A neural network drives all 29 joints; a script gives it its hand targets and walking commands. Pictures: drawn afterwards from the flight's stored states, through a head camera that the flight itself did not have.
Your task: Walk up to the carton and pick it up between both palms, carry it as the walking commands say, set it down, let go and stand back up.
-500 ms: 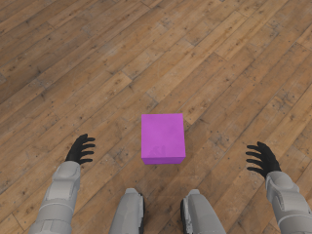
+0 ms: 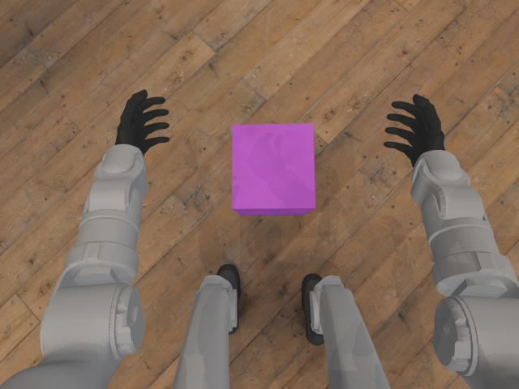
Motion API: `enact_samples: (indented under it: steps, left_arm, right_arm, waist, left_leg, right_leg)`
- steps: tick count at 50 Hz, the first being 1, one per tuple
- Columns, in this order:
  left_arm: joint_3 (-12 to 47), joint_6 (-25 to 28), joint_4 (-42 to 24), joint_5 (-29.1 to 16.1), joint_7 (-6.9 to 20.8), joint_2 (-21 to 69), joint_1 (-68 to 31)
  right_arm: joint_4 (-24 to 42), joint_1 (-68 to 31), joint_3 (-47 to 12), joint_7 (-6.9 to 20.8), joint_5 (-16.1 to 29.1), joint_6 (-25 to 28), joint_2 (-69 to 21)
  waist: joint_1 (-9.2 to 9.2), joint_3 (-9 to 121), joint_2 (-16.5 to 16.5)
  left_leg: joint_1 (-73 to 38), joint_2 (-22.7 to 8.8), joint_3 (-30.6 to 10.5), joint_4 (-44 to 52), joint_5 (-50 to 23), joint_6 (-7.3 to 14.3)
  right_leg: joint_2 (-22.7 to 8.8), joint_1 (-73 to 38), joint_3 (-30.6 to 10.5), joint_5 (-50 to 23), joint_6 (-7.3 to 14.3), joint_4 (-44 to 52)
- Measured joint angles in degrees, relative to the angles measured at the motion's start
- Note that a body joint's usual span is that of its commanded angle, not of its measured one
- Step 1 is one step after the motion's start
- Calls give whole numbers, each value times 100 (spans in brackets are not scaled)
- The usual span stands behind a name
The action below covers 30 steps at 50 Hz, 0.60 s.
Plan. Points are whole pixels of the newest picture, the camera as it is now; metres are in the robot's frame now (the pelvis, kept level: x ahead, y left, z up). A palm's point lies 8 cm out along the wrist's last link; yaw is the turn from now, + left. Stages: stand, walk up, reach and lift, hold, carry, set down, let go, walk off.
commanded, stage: reach and lift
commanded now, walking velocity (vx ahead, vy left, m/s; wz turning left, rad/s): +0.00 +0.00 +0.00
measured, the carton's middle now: (272, 175) +0.50 -0.01 -0.53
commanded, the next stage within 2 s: none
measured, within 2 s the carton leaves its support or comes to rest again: neither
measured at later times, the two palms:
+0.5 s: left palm (157, 143) +0.49 +0.19 -0.17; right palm (390, 141) +0.48 -0.20 -0.17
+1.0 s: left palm (187, 162) +0.49 +0.19 -0.34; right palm (359, 162) +0.48 -0.20 -0.34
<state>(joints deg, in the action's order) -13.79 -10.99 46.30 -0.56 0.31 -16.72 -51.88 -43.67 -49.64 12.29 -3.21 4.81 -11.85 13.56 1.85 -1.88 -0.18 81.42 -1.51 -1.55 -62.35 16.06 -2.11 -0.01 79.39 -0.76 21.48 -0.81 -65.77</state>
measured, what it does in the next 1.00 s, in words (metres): lowers itself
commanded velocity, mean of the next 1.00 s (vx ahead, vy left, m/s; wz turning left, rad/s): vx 0.00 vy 0.00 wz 0.00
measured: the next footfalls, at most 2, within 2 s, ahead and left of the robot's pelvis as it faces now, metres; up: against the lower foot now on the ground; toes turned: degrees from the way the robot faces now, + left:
none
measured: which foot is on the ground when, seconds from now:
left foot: down 0.00-1.00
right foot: down 0.00-1.00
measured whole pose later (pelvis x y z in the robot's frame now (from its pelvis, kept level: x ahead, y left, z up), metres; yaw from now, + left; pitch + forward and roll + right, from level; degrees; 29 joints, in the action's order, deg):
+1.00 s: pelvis -0.04 +0.00 -0.17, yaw -1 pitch +33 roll +0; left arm -7.5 -10.8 42.1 -11.7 -7.6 -22.7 -74.1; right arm -40.6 -73.2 6.7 -8.6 13.9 -11.3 21.3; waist 0.6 -27.5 -0.2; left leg 110.0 -0.7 -2.9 -102.1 25.2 -2.8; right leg 0.9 107.3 -1.3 31.4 -1.3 -105.7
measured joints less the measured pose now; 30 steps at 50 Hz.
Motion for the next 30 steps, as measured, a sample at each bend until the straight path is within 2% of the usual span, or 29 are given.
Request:
enact_samples:
  steps: [9, 14, 19, 25, 30]
  left_arm:
    - [-222, 262, -217, -45, -63, 101, -397]
    - [-371, 382, -514, 132, 11, 317, -170]
    - [-581, 505, -473, 361, 34, 555, 7]
    - [-657, 561, -221, 421, -31, 560, -224]
    - [-459, 522, -73, 176, -179, 391, -558]
  right_arm:
    - [151, -501, 102, 45, -94, 239, -9]
    - [263, -328, 279, 210, -295, 425, -148]
    - [105, -206, 500, 313, -522, 595, -288]
    - [-159, -476, 589, 216, -640, 632, -328]
    - [-256, -796, 455, 45, -454, 579, -211]
  waist:
    - [-18, 358, 8]
    - [-46, 649, 15]
    - [-112, 938, -15]
    - [-135, 976, -9]
    - [-127, 863, -3]
  left_leg:
    - [726, 0, 79, 76, -4, 43]
    - [923, -8, 69, 241, -37, 38]
    - [1252, -28, 28, 167, -21, 20]
    - [1927, -27, 3, -483, 125, 5]
    - [2672, 5, -34, -1420, 353, -15]
  right_leg:
    - [-2, 749, -79, -24, -37, 76]
    - [7, 932, -70, -73, -34, 275]
    - [38, 1238, -48, -82, -34, 247]
    - [56, 1920, -51, 79, -33, -428]
    - [52, 2656, -46, 347, -32, -1400]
